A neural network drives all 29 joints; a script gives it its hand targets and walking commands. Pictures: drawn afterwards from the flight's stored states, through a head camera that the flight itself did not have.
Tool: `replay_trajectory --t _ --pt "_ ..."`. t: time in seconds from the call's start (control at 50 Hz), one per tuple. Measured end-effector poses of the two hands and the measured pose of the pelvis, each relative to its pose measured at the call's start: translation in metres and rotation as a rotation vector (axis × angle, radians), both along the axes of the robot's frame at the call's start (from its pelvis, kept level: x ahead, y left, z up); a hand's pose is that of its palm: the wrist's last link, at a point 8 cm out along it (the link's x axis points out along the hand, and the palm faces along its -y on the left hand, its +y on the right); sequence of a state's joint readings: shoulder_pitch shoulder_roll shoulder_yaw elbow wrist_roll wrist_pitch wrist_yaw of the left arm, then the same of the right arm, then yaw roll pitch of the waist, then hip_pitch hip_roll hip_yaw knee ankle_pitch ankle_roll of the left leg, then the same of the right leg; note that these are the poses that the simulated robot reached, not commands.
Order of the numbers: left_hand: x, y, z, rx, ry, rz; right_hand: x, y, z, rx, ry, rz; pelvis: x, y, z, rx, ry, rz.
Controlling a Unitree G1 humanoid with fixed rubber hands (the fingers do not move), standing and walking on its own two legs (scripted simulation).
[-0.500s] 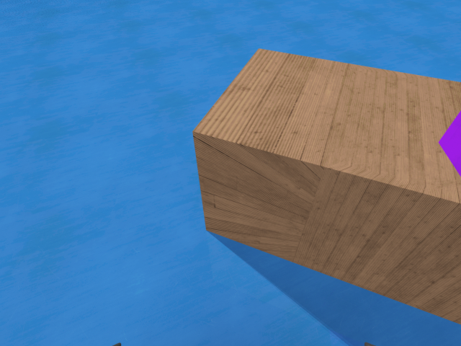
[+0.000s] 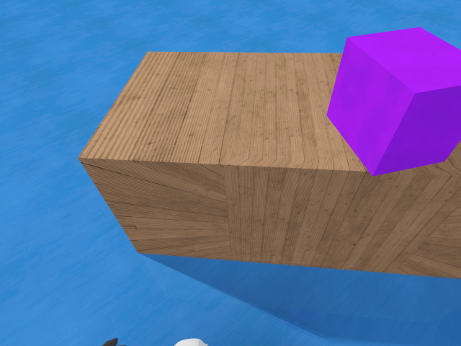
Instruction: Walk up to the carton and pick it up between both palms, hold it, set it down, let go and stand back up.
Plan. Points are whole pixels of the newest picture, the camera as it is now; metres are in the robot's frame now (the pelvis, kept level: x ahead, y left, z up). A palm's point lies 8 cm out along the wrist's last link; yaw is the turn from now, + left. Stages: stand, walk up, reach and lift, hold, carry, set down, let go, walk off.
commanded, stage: walk up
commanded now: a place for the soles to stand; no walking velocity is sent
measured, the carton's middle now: (396, 100) +0.73 -0.40 +0.02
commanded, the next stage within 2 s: none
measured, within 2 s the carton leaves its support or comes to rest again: neither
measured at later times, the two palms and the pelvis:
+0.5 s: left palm (209, 273) +0.29 +0.09 -0.10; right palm out of the picture +0.03 -0.40 -0.09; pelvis +0.11 -0.13 +0.00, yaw -13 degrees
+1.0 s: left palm (254, 267) +0.32 -0.01 -0.13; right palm out of the picture +0.25 -0.52 -0.08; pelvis +0.23 -0.26 +0.00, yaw -11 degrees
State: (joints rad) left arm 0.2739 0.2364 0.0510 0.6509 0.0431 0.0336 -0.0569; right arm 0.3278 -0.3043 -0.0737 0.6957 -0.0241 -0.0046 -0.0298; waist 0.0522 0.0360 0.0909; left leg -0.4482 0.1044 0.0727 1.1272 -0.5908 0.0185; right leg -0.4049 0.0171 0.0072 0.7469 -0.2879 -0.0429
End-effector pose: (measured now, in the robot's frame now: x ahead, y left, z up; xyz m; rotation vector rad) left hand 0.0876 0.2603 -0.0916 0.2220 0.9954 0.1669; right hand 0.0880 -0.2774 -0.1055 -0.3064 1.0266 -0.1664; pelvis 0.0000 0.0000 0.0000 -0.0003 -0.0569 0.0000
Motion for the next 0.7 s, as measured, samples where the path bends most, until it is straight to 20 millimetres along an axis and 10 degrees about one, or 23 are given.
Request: replay_trajectory --t 0.12,0.26,0.48,0.58,0.7 --pt "0.019 -0.014 -0.017 -0.040 0.047 -0.027 0.018 0.003 0.016 0.001 -0.092 -0.016 0.027 -0.011 -0.001 -0.006 -0.014 -0.043" --pt "0.073 -0.050 -0.023 -0.065 0.106 -0.171 -0.029 -0.031 0.028 -0.084 0.015 -0.173 0.058 -0.038 0.009 0.020 -0.027 -0.137" --pt "0.190 -0.163 -0.006 -0.075 0.028 -0.345 -0.057 -0.112 0.018 -0.048 0.178 -0.319 0.107 -0.118 0.010 0.037 -0.002 -0.229" --pt "0.224 -0.211 -0.011 -0.039 -0.039 -0.322 -0.031 -0.159 -0.009 0.001 0.213 -0.330 0.129 -0.164 -0.007 0.017 -0.002 -0.245" --pt "0.217 -0.228 -0.003 -0.005 0.010 -0.239 0.057 -0.189 0.003 0.029 0.064 -0.257 0.155 -0.194 0.006 0.005 -0.001 -0.229"
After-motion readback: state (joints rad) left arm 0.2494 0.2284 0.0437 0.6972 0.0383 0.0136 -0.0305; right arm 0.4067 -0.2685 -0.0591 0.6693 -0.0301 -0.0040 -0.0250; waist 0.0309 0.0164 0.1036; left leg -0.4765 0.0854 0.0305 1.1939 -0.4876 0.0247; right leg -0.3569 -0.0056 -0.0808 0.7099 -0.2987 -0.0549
